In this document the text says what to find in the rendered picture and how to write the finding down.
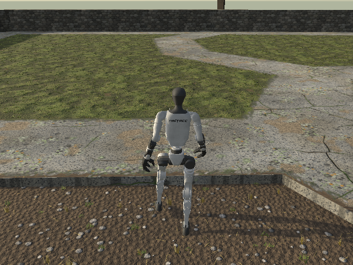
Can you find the right robot upper arm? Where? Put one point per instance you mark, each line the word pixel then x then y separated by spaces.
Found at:
pixel 197 126

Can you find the left robot shin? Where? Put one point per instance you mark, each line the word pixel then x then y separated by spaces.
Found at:
pixel 159 188

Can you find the robot left thigh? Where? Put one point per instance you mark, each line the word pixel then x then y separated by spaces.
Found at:
pixel 163 160

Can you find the robot right forearm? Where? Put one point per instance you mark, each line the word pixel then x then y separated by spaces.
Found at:
pixel 202 144

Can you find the robot left forearm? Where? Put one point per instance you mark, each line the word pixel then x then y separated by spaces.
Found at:
pixel 150 148

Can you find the left robot upper arm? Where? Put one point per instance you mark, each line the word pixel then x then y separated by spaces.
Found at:
pixel 158 125

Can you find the right robot hand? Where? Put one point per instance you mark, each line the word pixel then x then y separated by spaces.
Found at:
pixel 201 155

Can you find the left robot hand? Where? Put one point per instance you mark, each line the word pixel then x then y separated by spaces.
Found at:
pixel 144 164

